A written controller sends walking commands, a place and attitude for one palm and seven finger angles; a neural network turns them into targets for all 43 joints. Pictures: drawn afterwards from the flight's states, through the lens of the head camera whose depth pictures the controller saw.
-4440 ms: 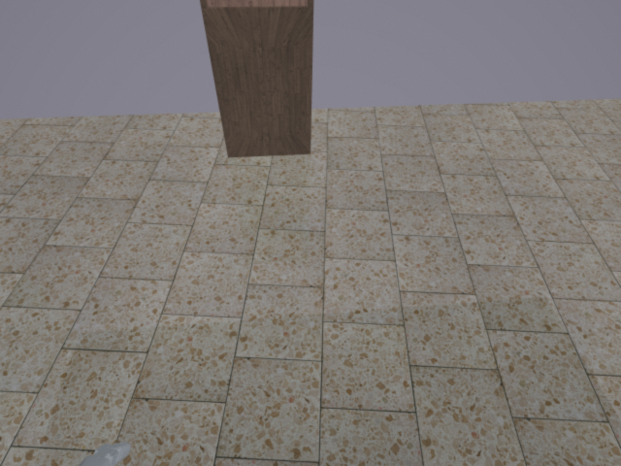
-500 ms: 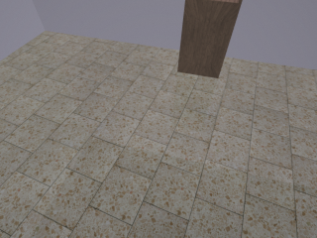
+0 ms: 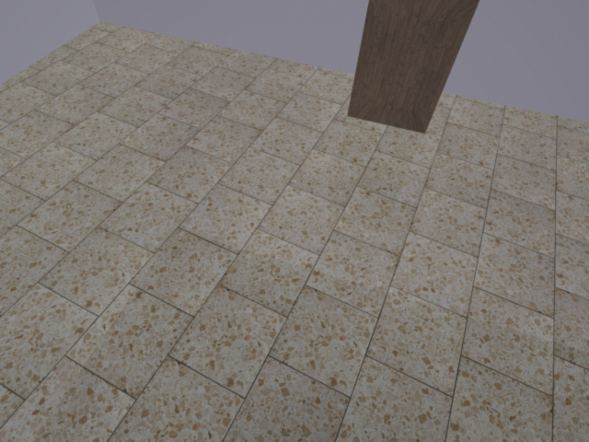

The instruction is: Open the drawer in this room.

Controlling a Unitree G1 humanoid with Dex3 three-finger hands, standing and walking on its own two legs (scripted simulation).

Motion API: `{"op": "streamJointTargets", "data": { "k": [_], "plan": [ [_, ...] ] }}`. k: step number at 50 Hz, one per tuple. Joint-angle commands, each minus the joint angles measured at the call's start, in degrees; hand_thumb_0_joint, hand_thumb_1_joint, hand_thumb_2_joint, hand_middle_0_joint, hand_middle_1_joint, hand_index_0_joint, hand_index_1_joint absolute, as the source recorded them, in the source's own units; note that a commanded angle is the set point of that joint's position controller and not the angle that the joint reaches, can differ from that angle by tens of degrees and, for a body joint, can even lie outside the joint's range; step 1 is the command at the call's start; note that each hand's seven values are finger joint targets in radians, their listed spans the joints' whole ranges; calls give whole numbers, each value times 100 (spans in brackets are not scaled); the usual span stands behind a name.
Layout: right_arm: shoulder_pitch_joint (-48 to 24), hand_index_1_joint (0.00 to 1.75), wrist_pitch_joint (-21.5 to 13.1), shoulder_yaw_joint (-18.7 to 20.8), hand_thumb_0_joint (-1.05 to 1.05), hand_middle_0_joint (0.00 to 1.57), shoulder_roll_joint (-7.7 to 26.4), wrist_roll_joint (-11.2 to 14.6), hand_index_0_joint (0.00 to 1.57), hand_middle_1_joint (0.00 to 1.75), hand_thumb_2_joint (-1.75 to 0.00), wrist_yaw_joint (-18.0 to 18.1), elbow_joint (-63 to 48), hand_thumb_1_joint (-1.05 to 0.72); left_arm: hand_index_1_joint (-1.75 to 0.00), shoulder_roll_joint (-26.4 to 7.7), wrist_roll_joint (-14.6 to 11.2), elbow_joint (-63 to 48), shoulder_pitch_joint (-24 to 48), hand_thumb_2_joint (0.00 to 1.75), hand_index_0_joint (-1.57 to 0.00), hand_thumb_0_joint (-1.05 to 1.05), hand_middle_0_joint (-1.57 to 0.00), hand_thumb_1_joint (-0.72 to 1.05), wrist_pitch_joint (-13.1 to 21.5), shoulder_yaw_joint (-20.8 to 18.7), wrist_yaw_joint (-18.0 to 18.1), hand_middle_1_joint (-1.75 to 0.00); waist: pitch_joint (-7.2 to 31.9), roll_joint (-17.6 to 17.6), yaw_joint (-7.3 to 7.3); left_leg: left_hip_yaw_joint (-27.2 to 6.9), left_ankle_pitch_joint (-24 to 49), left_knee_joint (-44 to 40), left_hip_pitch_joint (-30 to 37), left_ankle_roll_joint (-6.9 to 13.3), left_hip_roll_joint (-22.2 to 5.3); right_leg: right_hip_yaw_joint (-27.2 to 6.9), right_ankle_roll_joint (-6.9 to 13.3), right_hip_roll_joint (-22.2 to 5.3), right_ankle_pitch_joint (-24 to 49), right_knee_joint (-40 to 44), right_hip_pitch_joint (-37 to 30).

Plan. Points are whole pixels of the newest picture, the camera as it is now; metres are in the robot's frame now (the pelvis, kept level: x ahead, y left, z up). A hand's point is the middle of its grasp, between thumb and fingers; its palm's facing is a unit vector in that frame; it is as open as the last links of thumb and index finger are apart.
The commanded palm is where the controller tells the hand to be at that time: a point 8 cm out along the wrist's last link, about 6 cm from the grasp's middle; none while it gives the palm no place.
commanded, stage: turn or walk to find it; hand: left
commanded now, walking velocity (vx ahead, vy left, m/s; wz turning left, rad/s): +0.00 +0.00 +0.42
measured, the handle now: out of the picture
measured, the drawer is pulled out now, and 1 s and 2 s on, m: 0.00 0.00 0.00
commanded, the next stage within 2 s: stand and wait in 0.18 s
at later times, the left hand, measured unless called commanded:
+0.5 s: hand out of the picture +0.07 +0.14 -0.13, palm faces +0.15 -0.95 -0.28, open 7.4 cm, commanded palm none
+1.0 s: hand out of the picture -0.10 +0.18 -0.17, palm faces +0.37 -0.90 -0.22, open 7.4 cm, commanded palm none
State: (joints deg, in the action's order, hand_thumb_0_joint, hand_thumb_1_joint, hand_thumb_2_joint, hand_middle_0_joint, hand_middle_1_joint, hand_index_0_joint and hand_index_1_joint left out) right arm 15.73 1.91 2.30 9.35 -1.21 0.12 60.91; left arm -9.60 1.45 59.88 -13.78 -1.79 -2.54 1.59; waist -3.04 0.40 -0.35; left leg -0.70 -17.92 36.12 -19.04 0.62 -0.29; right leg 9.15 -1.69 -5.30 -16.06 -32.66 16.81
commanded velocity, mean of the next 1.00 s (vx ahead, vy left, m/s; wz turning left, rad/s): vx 0.00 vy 0.00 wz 0.29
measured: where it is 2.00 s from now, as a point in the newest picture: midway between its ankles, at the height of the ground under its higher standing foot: outside the picture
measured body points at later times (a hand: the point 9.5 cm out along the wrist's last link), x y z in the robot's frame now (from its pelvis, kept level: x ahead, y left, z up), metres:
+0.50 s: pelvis +0.01 -0.05 +0.01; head +0.02 -0.09 +0.46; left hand +0.06 +0.19 -0.11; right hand +0.10 -0.29 -0.15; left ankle -0.02 +0.10 -0.68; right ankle +0.00 -0.14 -0.73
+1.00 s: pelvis -0.04 -0.01 +0.01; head -0.02 +0.02 +0.46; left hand -0.12 +0.23 -0.15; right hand +0.13 -0.22 -0.12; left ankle -0.06 +0.06 -0.73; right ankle -0.01 -0.16 -0.67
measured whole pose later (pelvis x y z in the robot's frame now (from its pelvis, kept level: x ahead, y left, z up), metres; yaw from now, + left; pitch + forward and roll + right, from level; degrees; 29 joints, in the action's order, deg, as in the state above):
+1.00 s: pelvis -0.04 -0.01 +0.01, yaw +19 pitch -1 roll -1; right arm 8.2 1.5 1.7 11.1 -1.1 0.4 56.8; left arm -13.4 1.5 59.4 -15.6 -3.4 -3.0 1.1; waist -3.7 1.8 1.5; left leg 1.9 -15.1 28.4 -12.5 3.6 1.4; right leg 3.4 -2.9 -4.3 -26.4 -56.6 22.6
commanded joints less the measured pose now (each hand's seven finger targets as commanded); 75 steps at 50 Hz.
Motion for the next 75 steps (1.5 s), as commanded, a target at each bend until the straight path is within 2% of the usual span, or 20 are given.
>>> {"op": "streamJointTargets", "data": {
  "k": [1,3,5,15,16,18,19,25,38,41,43,44,49,59,65,66,68,69,71,75],
  "plan": [
    [304,30,-121,186,0,20,943,-33,20,30,-90,35,-472,-90,-30,-680,-48,-560,128,90,-20,0,-20,90,40,-226,21,-30,163,-1140,-104,-1547,908,-1479,-250,373,-1025,-70,20,-88,-538,-490,201],
    [452,30,-190,272,0,20,1190,-17,20,30,-90,120,-503,-90,-30,-606,-20,-735,346,90,-20,0,-20,90,49,-191,21,-30,245,-1642,-217,-2643,1856,-2010,419,987,-1565,-461,-23,282,-1465,-2052,970],
    [450,30,-215,281,0,20,1180,-14,20,30,-90,181,-509,-90,-30,-607,-13,-762,387,90,-20,0,-20,90,76,-200,7,-30,553,-1336,-182,-2484,2779,-1676,1026,1158,-1539,-838,-15,227,-1467,-2718,1421],
    [33,30,-135,300,0,20,1223,-16,20,30,-90,146,-680,-90,-30,-543,-114,-723,12,90,-20,0,-20,90,165,-80,11,-30,1066,-708,68,-1667,3033,-976,1051,579,-771,-728,-88,525,229,719,-527],
    [14,30,-149,272,0,20,1067,23,20,30,-90,118,-668,-90,-30,-688,-86,-660,-110,90,-20,0,-20,90,208,-88,32,-30,1036,-384,130,-1428,2336,-805,559,319,-547,-885,-59,303,836,1281,-1170],
    [-29,30,-160,130,0,20,539,61,20,30,-90,78,-817,-90,-30,-1391,-6,-670,-75,90,-20,0,-20,90,293,-180,79,-30,687,1378,119,-376,-769,241,-951,-215,238,-2735,674,-1588,1933,1527,-1672],
    [-247,30,-96,180,0,20,705,27,20,30,-90,93,-854,-90,-30,-1408,-16,-713,-72,90,-20,0,-20,90,260,-145,54,-30,412,1056,192,-384,-1331,786,-757,-202,116,-2641,1038,-1857,2214,1540,-1031],
    [-153,30,54,143,0,20,656,52,20,30,-90,64,-366,-90,-30,-885,-60,-562,0,90,-20,0,-20,90,305,29,11,-30,-44,827,-30,-29,-489,1657,-496,-303,-62,-1381,776,-779,3384,1368,-876],
    [-795,30,-11,75,0,20,649,115,20,30,-90,21,-604,-90,-30,-1255,24,-356,-561,90,-20,0,-20,90,223,-209,95,-30,587,815,230,300,-703,182,-117,-280,-128,-1333,1106,-1349,3950,776,-1735],
    [-308,30,-85,95,0,20,841,85,20,30,-90,16,-478,-90,-30,-1224,-68,-373,-361,90,-20,0,-20,90,173,-204,56,-30,785,459,-69,263,994,-1421,1241,-149,-223,-752,523,-997,2762,86,-928],
    [-54,30,-101,271,0,20,1609,41,20,30,-90,41,-539,-90,-30,-745,-86,-623,-315,90,-20,0,-20,90,107,-79,4,-30,722,-1621,-160,-1952,3590,-1780,2011,879,-2153,-213,-144,11,-1711,-1613,999],
    [-60,30,-52,277,0,20,1639,24,20,30,-90,53,-519,-90,-30,-828,-46,-674,-163,90,-20,0,-20,90,48,-102,25,-30,610,-1235,-215,-1761,3081,-1825,1459,1224,-2277,-583,-103,6,-1967,-2272,864],
    [-591,30,-117,169,0,20,1278,23,20,30,-90,131,-698,-90,-30,-764,-4,-467,-124,90,-20,0,-20,90,-13,-148,-57,-30,149,-584,40,-1206,2013,-2006,939,903,-1389,-830,-183,-20,-802,-2875,1157],
    [-193,30,-136,244,0,20,1198,-17,20,30,-90,120,-677,-90,-30,-618,-25,-720,303,90,-20,0,-20,90,-13,-90,-25,-30,411,-819,-128,-1487,1796,-1974,1144,975,-1269,-803,-233,162,-879,-1667,816],
    [-271,30,-151,196,0,20,1044,9,20,30,-90,112,-557,-90,-30,-526,-60,-456,-209,90,-20,0,-20,90,100,-17,16,-30,504,-687,147,-1337,1377,-1636,424,658,-975,-678,-116,314,132,493,-745],
    [-232,30,-163,165,0,20,898,40,20,30,-90,98,-525,-90,-30,-601,-47,-390,-324,90,-20,0,-20,90,149,-9,36,-30,496,-343,190,-1120,1058,-1405,179,439,-747,-807,-97,174,524,1133,-1148],
    [-73,30,-156,33,0,20,391,105,20,30,-90,62,-560,-90,-30,-1173,-9,-405,-178,90,-20,0,-20,90,252,-57,74,-30,336,1253,40,-244,-295,-532,-477,-94,28,-2430,480,-1286,263,1878,-1161],
    [-167,30,-123,47,0,20,517,56,20,30,-90,60,-581,-90,-30,-1251,-26,-481,-61,90,-20,0,-20,90,232,-55,51,-30,138,1160,89,-196,-734,-178,-273,-113,25,-2560,850,-1595,-3,2093,-562],
    [-257,30,9,148,0,20,729,-3,20,30,-90,51,-493,-90,-30,-1096,-40,-514,128,90,-20,0,-20,90,221,-85,57,-30,-227,1531,116,-206,-799,791,-426,-110,-80,-2394,999,-1391,-257,2211,-139],
    [20,30,46,175,0,20,568,35,20,30,-90,17,-235,-90,-30,-894,-47,-487,77,90,-20,0,-20,90,240,-82,41,-30,-109,597,-10,-12,-525,1914,-603,-238,-112,-1390,907,-1055,1443,1722,-542]
  ]
}}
